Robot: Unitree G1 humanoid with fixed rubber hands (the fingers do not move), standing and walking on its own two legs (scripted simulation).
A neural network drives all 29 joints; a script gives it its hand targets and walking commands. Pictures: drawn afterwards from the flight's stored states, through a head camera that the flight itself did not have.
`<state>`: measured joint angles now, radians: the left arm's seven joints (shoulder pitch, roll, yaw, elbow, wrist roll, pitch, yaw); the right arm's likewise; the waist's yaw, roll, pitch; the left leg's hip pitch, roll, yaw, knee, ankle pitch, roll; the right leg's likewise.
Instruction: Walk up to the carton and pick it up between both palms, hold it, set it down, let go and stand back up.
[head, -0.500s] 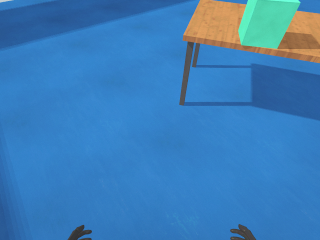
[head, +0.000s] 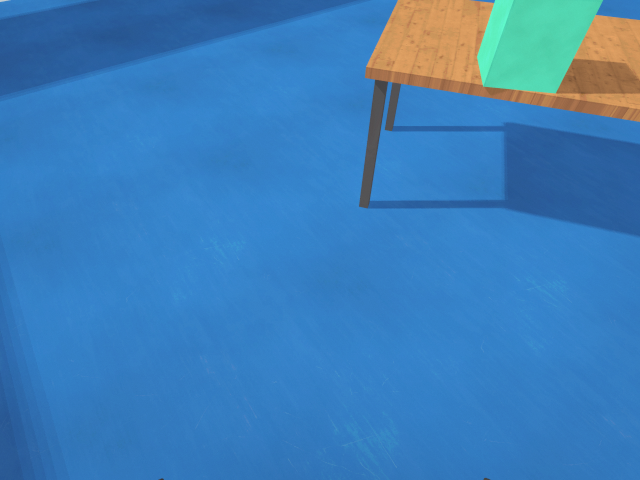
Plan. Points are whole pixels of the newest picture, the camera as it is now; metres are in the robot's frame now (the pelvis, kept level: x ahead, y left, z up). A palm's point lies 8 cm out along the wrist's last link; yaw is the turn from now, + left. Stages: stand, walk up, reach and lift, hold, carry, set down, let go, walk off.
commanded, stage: stand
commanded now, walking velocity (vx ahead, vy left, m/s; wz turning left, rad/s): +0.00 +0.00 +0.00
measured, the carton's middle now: (530, 32) +1.24 -0.62 +0.01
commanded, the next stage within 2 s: none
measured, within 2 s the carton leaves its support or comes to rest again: neither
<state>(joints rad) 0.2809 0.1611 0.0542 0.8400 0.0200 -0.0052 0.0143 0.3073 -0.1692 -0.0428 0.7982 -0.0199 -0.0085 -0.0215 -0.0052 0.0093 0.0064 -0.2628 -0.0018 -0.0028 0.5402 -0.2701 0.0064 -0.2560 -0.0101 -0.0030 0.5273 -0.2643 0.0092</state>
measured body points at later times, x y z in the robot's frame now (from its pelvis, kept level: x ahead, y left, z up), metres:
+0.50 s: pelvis +0.00 +0.00 +0.00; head +0.00 +0.00 +0.45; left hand +0.03 +0.23 -0.15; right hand +0.02 -0.23 -0.15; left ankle +0.01 +0.12 -0.73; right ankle +0.01 -0.13 -0.73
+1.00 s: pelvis +0.00 +0.00 +0.01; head +0.00 +0.00 +0.46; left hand -0.01 +0.21 -0.15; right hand -0.01 -0.22 -0.15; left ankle +0.01 +0.12 -0.73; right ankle +0.01 -0.13 -0.73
